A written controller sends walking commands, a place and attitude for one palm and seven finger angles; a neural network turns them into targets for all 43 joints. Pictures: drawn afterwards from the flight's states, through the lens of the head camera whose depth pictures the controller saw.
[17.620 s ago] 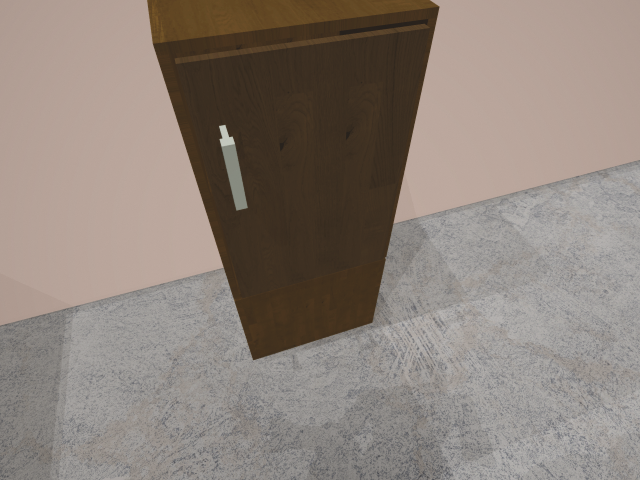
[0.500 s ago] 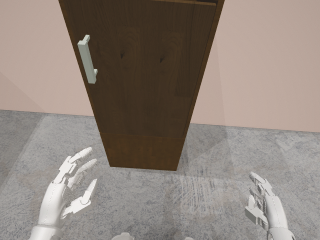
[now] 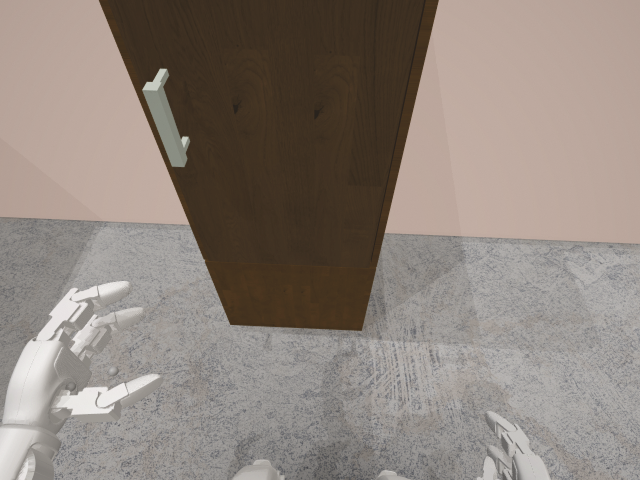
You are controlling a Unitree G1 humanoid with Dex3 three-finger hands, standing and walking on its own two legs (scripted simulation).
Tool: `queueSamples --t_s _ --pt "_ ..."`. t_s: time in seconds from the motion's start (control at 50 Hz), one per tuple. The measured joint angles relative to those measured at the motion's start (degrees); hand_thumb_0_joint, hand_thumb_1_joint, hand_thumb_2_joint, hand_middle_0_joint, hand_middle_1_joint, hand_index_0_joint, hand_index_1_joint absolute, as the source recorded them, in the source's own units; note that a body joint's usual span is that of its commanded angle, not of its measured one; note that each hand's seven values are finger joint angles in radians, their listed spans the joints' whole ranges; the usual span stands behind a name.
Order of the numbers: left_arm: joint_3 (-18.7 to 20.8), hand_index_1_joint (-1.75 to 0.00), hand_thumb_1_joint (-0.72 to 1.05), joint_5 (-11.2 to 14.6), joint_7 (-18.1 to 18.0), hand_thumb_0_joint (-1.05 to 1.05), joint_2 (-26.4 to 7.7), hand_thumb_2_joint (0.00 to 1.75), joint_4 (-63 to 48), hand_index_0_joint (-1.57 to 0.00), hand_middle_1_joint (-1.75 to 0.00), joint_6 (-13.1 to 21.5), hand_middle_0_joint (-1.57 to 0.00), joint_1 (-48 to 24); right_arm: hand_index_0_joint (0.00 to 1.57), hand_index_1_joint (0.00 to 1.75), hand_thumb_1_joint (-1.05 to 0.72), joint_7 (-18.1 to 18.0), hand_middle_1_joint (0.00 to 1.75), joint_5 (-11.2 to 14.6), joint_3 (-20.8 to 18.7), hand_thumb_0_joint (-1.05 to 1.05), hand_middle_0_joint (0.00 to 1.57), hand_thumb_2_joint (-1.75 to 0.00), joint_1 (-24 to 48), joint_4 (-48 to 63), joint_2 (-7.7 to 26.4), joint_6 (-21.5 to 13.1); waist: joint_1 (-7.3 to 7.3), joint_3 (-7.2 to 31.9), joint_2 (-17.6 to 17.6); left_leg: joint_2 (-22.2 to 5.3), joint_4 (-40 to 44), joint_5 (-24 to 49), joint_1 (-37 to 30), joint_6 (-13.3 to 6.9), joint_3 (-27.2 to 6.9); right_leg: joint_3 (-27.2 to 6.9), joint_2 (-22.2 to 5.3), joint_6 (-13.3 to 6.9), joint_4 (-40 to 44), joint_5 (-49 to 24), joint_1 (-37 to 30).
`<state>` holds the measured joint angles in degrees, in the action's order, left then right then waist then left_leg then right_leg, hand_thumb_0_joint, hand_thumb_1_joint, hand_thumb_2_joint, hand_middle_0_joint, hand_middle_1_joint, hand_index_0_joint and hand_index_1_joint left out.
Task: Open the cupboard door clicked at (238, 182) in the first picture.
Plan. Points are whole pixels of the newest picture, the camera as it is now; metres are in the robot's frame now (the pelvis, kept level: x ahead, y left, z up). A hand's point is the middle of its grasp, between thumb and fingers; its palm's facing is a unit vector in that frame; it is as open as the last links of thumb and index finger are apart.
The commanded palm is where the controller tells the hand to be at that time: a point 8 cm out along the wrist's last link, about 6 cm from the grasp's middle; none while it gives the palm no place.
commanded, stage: raise the hand with hooked fingers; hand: left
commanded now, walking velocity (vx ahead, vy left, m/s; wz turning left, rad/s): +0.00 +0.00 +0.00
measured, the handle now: (171, 119) +0.58 +0.26 +0.11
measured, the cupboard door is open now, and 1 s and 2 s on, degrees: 0 0 0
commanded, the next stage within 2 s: move the hooked fingers beside the handle in 1.22 s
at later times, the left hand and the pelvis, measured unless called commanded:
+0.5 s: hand (56, 311) +0.27 +0.29 +0.11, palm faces +0.04 -1.00 -0.06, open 13.8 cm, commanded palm +0.24 +0.34 +0.11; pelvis +0.01 +0.03 +0.02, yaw +0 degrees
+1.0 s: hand (60, 271) +0.30 +0.29 +0.13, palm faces +0.02 -1.00 -0.03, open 13.9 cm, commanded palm +0.27 +0.34 +0.13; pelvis +0.01 +0.02 +0.03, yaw -1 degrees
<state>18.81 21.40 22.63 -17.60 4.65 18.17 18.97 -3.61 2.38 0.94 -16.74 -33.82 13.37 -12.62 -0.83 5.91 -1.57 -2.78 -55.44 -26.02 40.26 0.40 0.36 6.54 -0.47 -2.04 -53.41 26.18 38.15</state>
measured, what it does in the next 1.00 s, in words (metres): stands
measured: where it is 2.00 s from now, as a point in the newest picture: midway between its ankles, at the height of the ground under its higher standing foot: outside the picture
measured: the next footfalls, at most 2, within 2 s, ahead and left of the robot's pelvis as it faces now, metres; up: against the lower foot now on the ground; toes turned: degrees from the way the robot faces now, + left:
none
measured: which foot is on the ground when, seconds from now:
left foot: down 0.00-1.00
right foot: down 0.00-1.00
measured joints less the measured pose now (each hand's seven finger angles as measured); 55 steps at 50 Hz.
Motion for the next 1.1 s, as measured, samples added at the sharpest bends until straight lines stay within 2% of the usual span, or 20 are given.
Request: queueSamples --t_s 0.12,0.22,0.32,0.48,0.64,0.76,0.84,0.94,1.1 --pt "-0.4 -0.93 -0.06 -0.6 -0.1 0.00 -0.4 0.49 1.3 -0.27 -0.92 1.3 -0.27 -1.6 0.21 0.30 -0.90 -0.3 0.30 0.3 -1.3 0.01 0.20 -0.90 -1.1 0.0 3.0 -1.0 -0.07 -0.8 0.6 0.5 2.1 0.7 -2.2 -0.9 0.9 -0.8 -0.4 0.8 2.3 -1.1 -2.1" --pt "-0.7 -1.00 -0.18 -1.1 -0.7 0.00 -1.0 0.44 1.6 -0.28 -1.00 0.6 -0.28 -3.5 0.20 0.30 -0.90 -0.5 0.29 0.5 -1.2 0.01 0.20 -0.90 -0.2 0.7 3.3 -1.6 0.09 -1.2 1.1 0.9 3.8 1.1 -4.6 -1.5 1.2 -1.1 -0.7 1.3 4.3 -1.8 -4.6" --pt "0.1 -1.08 -0.30 -1.5 -0.8 0.00 -2.0 0.39 2.5 -0.29 -1.07 -1.2 -0.29 -6.6 0.20 0.30 -0.90 -0.3 0.29 0.5 0.1 0.01 0.20 -0.90 1.2 1.7 2.4 -1.6 0.66 -1.3 1.1 1.2 5.4 1.6 -6.9 -1.9 1.2 -1.1 -0.9 1.8 6.4 -2.6 -7.2" --pt "1.7 -1.17 -0.44 -1.8 1.1 -0.01 -3.9 0.33 7.0 -0.30 -1.16 -5.8 -0.30 -13.2 0.21 0.30 -0.90 -0.5 0.30 0.5 2.4 0.01 0.20 -0.90 2.8 2.1 1.0 -0.8 1.95 -1.7 0.4 1.7 8.1 2.7 -10.0 -2.2 1.0 -0.9 -1.1 2.2 9.7 -3.9 -10.7" --pt "4.1 -1.20 -0.49 -1.8 4.0 -0.01 -6.2 0.31 12.7 -0.30 -1.19 -8.3 -0.31 -20.0 0.21 0.30 -0.90 -1.2 0.30 0.6 3.3 0.01 0.20 -0.90 2.5 1.2 1.3 0.1 2.43 -2.5 0.2 2.0 10.7 3.8 -12.4 -2.3 1.0 -0.8 -1.2 2.2 12.2 -5.0 -13.1" --pt "5.6 -1.20 -0.50 -2.1 5.3 -0.01 -8.0 0.30 16.2 -0.30 -1.20 -9.3 -0.31 -24.0 0.21 0.30 -0.90 -1.7 0.30 0.7 2.9 0.01 0.20 -0.90 1.4 0.5 2.2 0.7 1.98 -3.0 0.2 1.9 12.7 4.8 -13.9 -2.1 1.2 -1.0 -1.1 2.1 14.0 -5.9 -14.4" --pt "6.3 -1.20 -0.50 -1.3 6.3 -0.01 -8.7 0.30 18.3 -0.30 -1.20 -9.6 -0.30 -24.9 0.21 0.30 -0.90 -1.5 0.30 0.8 2.4 0.01 0.20 -0.90 0.5 0.5 2.8 1.0 1.50 -2.8 0.3 1.8 13.8 5.2 -14.4 -2.0 1.6 -1.3 -0.9 1.9 14.7 -6.2 -14.6" --pt "6.1 -1.20 -0.50 -1.7 6.3 -0.01 -8.0 0.30 18.4 -0.30 -1.20 -9.8 -0.30 -24.0 0.21 0.30 -0.90 -1.2 0.30 0.8 1.7 0.01 0.20 -0.90 -0.1 0.8 3.5 1.3 1.05 -3.0 0.5 1.6 14.2 5.4 -14.4 -1.8 1.9 -1.7 -0.7 1.7 14.6 -6.3 -14.2" --pt "6.4 -1.20 -0.50 -2.0 4.9 -0.01 -6.5 0.30 17.1 -0.30 -1.20 -7.9 -0.31 -22.8 0.21 0.30 -0.90 -1.4 0.30 0.6 1.4 0.01 0.20 -0.90 -0.1 0.5 3.1 1.4 1.00 -3.3 0.7 1.1 14.3 5.3 -14.8 -1.2 1.8 -1.7 -0.2 1.2 14.4 -6.0 -14.3"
